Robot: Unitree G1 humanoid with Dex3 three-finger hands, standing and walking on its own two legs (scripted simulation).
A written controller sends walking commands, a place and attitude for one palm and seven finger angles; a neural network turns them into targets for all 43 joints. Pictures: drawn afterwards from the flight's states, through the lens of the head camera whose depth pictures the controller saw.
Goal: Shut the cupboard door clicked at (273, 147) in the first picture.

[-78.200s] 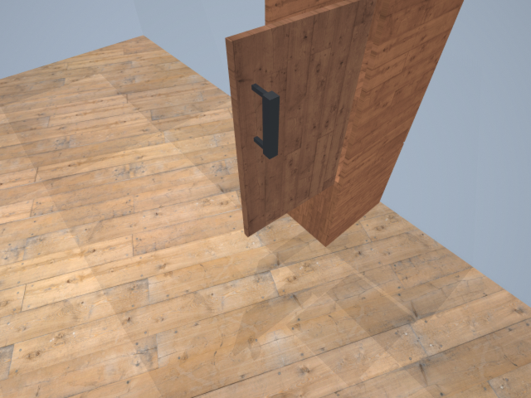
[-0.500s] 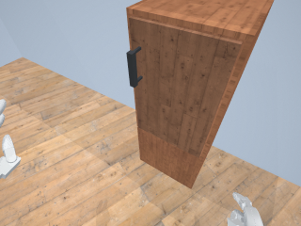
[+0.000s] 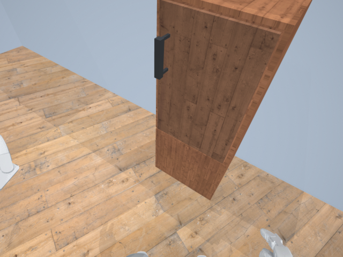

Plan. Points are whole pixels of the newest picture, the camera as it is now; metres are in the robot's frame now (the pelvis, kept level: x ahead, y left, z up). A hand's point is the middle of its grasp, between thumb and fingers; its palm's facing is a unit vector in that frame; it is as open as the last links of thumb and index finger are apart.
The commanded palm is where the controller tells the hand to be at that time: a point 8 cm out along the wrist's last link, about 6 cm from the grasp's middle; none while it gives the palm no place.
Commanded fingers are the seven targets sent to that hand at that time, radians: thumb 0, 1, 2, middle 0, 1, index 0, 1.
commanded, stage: step back with the hand held close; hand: left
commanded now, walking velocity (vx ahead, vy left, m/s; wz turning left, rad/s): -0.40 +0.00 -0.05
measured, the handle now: (162, 56) +0.73 +0.06 +0.11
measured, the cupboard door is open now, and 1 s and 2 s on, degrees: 0 0 0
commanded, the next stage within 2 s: stop stepping back and stand still in 0.46 s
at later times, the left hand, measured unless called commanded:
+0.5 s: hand out of the picture +0.11 +0.25 +0.20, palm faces +0.43 -0.78 -0.45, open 7.4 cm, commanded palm +0.06 +0.29 +0.20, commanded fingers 0.00 0.90 0.90 -0.20 -0.30 -0.20 -0.30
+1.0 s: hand out of the picture +0.02 +0.27 +0.20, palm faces +0.45 -0.80 -0.39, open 7.4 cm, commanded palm -0.03 +0.30 +0.20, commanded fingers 0.00 0.90 0.90 -0.20 -0.30 -0.20 -0.30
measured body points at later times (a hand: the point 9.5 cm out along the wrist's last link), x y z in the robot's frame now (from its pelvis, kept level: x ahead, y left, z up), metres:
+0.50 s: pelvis -0.08 -0.01 +0.02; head -0.10 +0.02 +0.47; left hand +0.08 +0.29 +0.23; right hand +0.09 -0.25 -0.04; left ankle -0.03 +0.10 -0.68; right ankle -0.08 -0.13 -0.71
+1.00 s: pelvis -0.18 +0.01 +0.02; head -0.22 +0.02 +0.47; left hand -0.01 +0.31 +0.22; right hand -0.06 -0.23 -0.07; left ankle -0.10 +0.12 -0.70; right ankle -0.18 -0.10 -0.71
